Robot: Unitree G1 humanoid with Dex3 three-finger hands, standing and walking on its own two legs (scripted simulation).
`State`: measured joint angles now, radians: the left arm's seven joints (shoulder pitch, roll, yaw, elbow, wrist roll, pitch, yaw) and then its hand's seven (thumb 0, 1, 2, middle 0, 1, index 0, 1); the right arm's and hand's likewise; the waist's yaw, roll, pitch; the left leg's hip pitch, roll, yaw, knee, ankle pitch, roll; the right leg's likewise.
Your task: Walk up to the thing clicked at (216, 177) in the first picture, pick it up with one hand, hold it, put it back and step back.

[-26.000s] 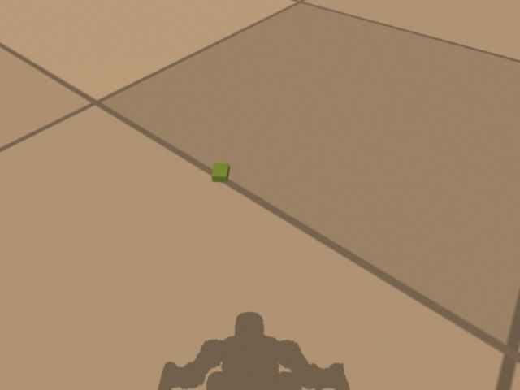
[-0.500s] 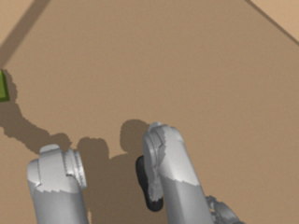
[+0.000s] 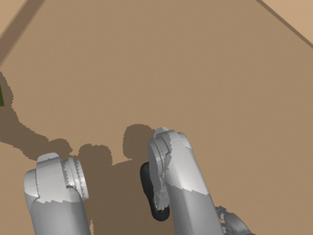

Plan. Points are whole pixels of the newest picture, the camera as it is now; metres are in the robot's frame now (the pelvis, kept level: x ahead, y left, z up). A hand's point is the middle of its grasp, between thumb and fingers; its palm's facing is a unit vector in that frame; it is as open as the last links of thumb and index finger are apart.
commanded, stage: rise first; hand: left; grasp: from above
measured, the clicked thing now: out of the picture +0.50 +0.36 -0.29
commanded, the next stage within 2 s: none
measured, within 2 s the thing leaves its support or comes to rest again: neither
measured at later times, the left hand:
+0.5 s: hand out of the picture +0.45 +0.40 -0.17, palm faces -0.43 -0.10 -0.90, open 13.5 cm
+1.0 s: hand out of the picture +0.46 +0.40 -0.17, palm faces -0.42 -0.10 -0.90, open 13.4 cm
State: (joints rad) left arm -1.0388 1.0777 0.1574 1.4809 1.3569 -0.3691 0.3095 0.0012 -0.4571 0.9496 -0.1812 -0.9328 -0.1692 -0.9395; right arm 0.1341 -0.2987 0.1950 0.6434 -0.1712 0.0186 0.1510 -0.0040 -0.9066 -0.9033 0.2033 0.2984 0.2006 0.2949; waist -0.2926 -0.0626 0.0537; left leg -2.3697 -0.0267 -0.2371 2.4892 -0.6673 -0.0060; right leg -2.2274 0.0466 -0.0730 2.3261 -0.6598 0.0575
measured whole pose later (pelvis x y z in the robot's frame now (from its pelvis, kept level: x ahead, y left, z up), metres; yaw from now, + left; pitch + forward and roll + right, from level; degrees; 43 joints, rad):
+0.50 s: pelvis +0.00 +0.00 +0.00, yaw +0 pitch +31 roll -15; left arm -1.04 1.07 0.15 1.46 1.35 -0.35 0.30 0.00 -0.42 0.92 -0.21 -0.90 -0.20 -0.90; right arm 0.14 -0.29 0.19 0.63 -0.17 0.01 0.16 0.00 -0.90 -0.90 0.20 0.30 0.20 0.29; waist -0.29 -0.06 0.04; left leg -2.37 -0.03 -0.23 2.49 -0.67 0.00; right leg -2.22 0.04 -0.07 2.32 -0.66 0.05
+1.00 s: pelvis +0.00 +0.00 +0.00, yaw +0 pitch +30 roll -15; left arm -1.05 1.08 0.15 1.49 1.37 -0.37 0.32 0.00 -0.40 0.90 -0.23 -0.88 -0.22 -0.88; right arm 0.15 -0.30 0.20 0.63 -0.17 0.01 0.16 0.00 -0.90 -0.90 0.20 0.30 0.20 0.29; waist -0.30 -0.07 0.05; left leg -2.38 -0.03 -0.24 2.49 -0.66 0.00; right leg -2.23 0.04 -0.08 2.33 -0.66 0.05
